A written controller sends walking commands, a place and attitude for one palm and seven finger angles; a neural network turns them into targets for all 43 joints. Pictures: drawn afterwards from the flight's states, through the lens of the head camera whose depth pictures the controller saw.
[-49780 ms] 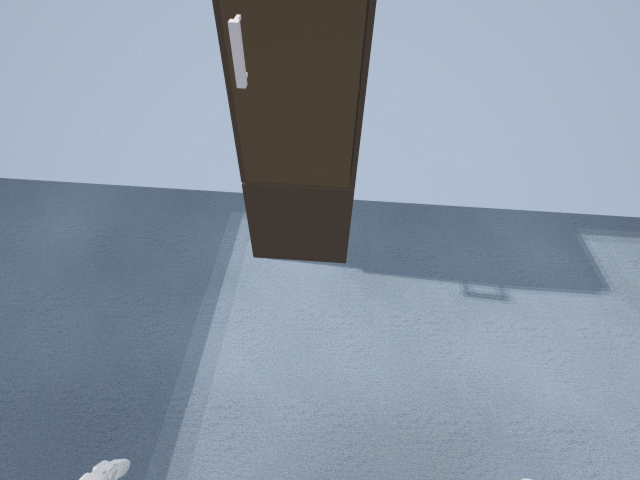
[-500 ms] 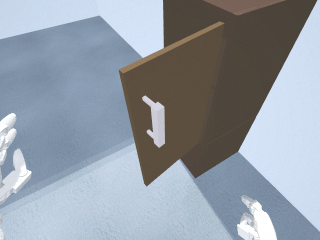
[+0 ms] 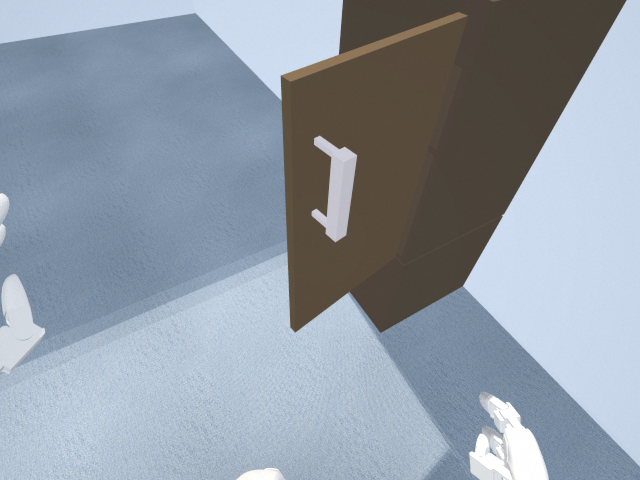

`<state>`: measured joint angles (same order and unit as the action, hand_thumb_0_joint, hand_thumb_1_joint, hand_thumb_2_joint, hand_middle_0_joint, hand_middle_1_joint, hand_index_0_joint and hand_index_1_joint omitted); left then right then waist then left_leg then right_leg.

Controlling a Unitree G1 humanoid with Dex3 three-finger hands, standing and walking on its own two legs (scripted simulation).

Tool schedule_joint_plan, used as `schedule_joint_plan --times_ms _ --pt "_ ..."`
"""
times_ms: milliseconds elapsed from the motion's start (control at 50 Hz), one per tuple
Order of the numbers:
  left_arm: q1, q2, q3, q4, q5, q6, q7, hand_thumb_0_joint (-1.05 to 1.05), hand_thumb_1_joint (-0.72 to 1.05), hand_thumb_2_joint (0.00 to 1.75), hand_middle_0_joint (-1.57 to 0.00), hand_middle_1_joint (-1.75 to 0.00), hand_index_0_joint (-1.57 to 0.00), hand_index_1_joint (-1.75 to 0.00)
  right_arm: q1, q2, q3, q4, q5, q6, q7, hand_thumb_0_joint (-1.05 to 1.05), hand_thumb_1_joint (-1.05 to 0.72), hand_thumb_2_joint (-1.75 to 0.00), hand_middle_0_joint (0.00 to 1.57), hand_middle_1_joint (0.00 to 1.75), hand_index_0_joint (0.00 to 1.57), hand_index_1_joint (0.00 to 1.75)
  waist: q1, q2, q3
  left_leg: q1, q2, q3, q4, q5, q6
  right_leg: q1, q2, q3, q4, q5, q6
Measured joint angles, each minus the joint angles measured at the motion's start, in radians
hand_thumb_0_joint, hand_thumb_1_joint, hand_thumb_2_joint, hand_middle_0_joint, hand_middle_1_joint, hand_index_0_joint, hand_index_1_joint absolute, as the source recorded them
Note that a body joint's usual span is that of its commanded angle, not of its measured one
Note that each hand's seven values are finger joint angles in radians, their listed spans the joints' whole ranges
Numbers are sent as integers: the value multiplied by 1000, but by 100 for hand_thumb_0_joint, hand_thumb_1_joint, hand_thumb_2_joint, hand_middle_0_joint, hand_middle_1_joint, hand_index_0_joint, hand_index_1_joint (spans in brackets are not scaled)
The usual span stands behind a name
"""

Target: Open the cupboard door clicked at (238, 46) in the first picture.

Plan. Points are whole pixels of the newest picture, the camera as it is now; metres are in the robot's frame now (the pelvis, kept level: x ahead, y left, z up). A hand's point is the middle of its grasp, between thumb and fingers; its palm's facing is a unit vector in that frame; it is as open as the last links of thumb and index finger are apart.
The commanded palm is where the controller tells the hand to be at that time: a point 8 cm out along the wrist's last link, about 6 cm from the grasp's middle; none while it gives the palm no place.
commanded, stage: step back with the hand held close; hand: left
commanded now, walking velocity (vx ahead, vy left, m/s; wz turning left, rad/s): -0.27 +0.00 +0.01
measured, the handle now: (329, 190) +0.48 +0.03 +0.10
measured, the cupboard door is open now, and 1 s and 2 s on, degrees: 100 100 100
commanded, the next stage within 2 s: stop stepping back and stand still in 0.42 s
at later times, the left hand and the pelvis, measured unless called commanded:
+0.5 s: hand (15, 429) +0.12 +0.24 +0.17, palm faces +0.39 -0.80 -0.45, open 7.4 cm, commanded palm +0.06 +0.28 +0.19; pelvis -0.10 -0.01 +0.00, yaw -4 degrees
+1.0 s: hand out of the picture +0.03 +0.25 +0.17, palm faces +0.47 -0.80 -0.37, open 7.4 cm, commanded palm -0.02 +0.29 +0.19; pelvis -0.16 -0.01 +0.02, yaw -1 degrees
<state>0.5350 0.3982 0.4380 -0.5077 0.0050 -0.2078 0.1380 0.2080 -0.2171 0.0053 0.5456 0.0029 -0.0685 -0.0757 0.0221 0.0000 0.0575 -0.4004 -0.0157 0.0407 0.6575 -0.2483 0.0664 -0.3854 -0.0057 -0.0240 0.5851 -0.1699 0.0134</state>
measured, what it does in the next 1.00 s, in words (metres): walks backwards: right foot, then left foot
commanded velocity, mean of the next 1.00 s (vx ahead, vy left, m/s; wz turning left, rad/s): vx -0.10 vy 0.02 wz -0.01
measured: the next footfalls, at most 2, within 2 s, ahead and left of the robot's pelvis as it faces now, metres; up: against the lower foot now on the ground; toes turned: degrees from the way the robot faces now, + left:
right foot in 0.46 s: -0.19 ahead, -0.13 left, +0.00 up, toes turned +0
left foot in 0.58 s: +0.03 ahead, +0.06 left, +0.00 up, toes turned -2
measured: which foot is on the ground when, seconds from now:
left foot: down 0.00-0.46, up 0.48-0.56, down 0.58-0.80, up 0.82-1.00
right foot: down 0.00-0.18, up 0.20-0.44, down 0.46-0.60, up 0.62-0.78, down 0.80-1.00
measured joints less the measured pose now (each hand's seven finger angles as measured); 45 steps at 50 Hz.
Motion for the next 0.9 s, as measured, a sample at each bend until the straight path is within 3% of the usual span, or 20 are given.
schedule_joint_plan --times_ms 120,180,240,280,320,380,440,460,500,540,560,580,620,680,760,820,860,900 --pt "-28 -16 -8 -21 -7 -21 16 1 88 90 -21 -30 -21 -30 15 1 4 33 -7 -18 4 1 -90 -90 20 30 21 30 -6 -14 2 -55 -2 -11 47 -80 -15 -31 0 -6 -5 19 -9" --pt "-28 -3 -7 -43 -14 -32 23 1 88 90 -21 -30 -21 -30 14 -3 4 42 -9 -23 0 1 -90 -90 20 30 21 30 -18 -18 11 -70 -1 -11 33 -28 -9 -51 3 -6 3 -7 -7" --pt "-33 30 10 -52 -9 -37 17 1 88 90 -21 -30 -21 -30 21 1 -8 43 -15 -36 -6 1 -90 -90 20 30 21 30 -38 6 22 -78 14 -30 -1 112 8 -66 44 18 156 -117 -2" --pt "-31 55 29 -50 -9 -42 12 1 88 90 -21 -30 -21 -30 26 18 -16 61 -18 -45 -2 1 -90 -90 20 30 21 30 -37 8 7 -83 16 -41 -24 127 8 -47 73 41 297 -198 -4" --pt "-9 66 52 -46 -19 -49 14 1 88 90 -21 -30 -21 -30 30 35 -15 76 -18 -53 6 1 -90 -90 20 30 21 30 -28 6 -26 -90 25 -40 -68 145 2 11 87 43 342 -254 -11" --pt "23 53 66 -40 -43 -45 24 1 88 90 -21 -30 -21 -30 17 51 -6 86 -21 -71 16 1 -90 -90 20 30 21 30 -6 3 -71 -110 44 -22 -150 206 -12 133 80 30 230 -318 -24" --pt "12 33 46 -32 -62 -34 23 1 89 90 -21 -30 -21 -30 -27 54 4 79 -23 -83 27 1 -90 -90 20 30 21 30 15 -8 -82 -155 54 5 -215 270 -30 260 60 30 -32 -287 -53" --pt "7 38 44 -37 -65 -35 23 1 89 90 -21 -30 -21 -30 -49 56 9 72 -21 -83 32 1 -90 -90 20 30 21 30 29 -35 -77 -183 47 28 -206 267 -41 286 36 60 -118 -266 -65" --pt "-30 8 -7 -22 -57 -41 10 1 89 90 -20 -30 -20 -30 -96 39 8 96 -15 -75 29 1 -90 -90 20 30 21 30 40 -5 -40 -212 60 4 -118 143 -62 277 60 74 -124 -287 -44" --pt "-39 15 -41 -19 -47 -38 -5 1 89 90 -21 -30 -21 -30 -100 36 13 117 -11 -62 19 1 -90 -90 20 30 21 30 33 -12 -30 -175 41 0 -52 63 -71 281 59 78 -119 -266 -23" --pt "-34 29 -44 -29 -46 -30 -12 1 88 90 -21 -30 -21 -30 -90 38 17 117 -5 -53 13 1 -90 -90 20 30 21 30 24 -26 -38 -138 27 6 -49 86 -69 277 53 73 -107 -257 -17" --pt "-23 43 -39 -43 -48 -19 -18 1 88 90 -21 -30 -21 -30 -79 38 20 111 -1 -45 6 1 -90 -90 20 30 21 30 11 -31 -47 -93 18 4 -77 144 -49 266 52 55 -76 -249 -11" --pt "-12 73 -19 -59 -57 1 -24 1 88 90 -21 -30 -21 -30 -70 42 16 98 5 -38 -2 1 -90 -90 20 30 21 30 -23 -48 -46 -50 4 -7 -131 138 -9 222 42 24 35 -217 -1" --pt "29 103 9 -56 -67 18 -26 1 88 90 -21 -30 -21 -30 -48 39 9 68 -3 -55 10 1 -90 -90 20 30 21 30 -48 -53 -49 2 7 -4 -200 166 -6 149 51 31 164 -335 -9" --pt "100 109 28 -46 -73 41 -8 1 88 90 -21 -30 -21 -30 1 22 5 30 -10 -61 9 1 -90 -90 20 30 21 30 -65 -33 -67 43 8 -10 -273 203 -22 146 43 -29 43 -326 -26" --pt "117 92 18 -17 -64 44 0 1 88 90 -21 -30 -21 -30 24 6 -6 27 -9 -44 4 1 -90 -90 20 29 21 30 -62 -21 -70 -7 -6 -11 -178 60 -50 167 30 -59 -75 -200 -57" --pt "114 64 -2 -4 -56 48 0 1 88 90 -21 -30 -21 -30 33 -8 -13 64 -16 -25 1 1 -90 -90 20 29 20 30 -27 -23 -83 -78 -18 -29 58 -59 -71 148 18 -51 -78 -88 -70" --pt "95 25 -21 18 -45 41 0 1 88 90 -21 -30 -21 -30 50 -13 -14 112 -17 -15 -2 1 -90 -90 20 29 20 30 1 -32 -105 -107 -10 -30 235 -72 -79 141 10 -38 -82 -72 -63"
